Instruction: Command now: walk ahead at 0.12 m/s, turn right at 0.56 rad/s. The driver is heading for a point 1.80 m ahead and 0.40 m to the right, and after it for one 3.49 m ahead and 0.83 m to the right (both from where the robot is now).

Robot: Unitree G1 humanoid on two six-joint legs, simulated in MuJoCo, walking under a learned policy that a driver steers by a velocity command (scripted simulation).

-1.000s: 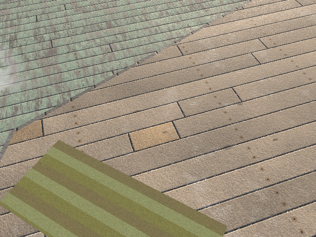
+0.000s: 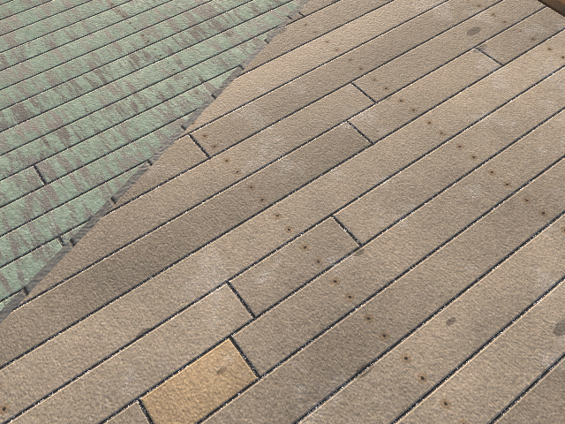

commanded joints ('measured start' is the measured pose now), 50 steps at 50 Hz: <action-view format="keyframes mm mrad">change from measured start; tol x32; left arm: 1 -11 151 46 -72 8 -6 16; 50 144 148 35 1 -5 -43 37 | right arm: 1 125 -81 -25 -29 -8 14 -16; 50 -89 -67 -47 -49 20 -35 42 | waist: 1 -48 -65 -204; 13 -28 -180 -206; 16 26 326 -169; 34 6 169 -167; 37 29 -324 -194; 50 47 -137 -50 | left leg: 1 15 4 -3 -128 47 -29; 13 205 -55 -25 -722 250 6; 16 372 379 -484 -906 599 291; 34 376 269 49 -753 564 198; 37 -163 -2 144 -184 -195 -16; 50 -131 40 44 -502 362 12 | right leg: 1 120 -257 276 -146 436 -205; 13 152 -189 458 -35 28 -84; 16 -193 59 133 438 -563 73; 21 -213 -47 89 766 -336 175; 32 34 -116 -64 218 -282 136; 36 468 -299 248 -130 289 -35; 40 403 -367 394 -239 -412 -156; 50 366 -323 246 -343 -234 -122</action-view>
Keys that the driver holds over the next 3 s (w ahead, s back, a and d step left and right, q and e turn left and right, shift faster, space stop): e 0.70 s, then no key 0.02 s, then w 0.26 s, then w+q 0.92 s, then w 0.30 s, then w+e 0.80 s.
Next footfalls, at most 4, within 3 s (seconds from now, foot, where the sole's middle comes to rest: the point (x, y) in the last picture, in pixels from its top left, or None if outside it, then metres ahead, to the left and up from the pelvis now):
0.28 left None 0.16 0.16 -0.77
0.70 right None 0.04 -0.08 -0.77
1.26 left None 0.36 0.04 -0.77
1.76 right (399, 331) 0.62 -0.24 -0.77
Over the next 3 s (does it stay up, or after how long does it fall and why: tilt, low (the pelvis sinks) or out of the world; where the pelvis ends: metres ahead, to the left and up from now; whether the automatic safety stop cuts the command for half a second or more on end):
stays up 1.14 -0.15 0.01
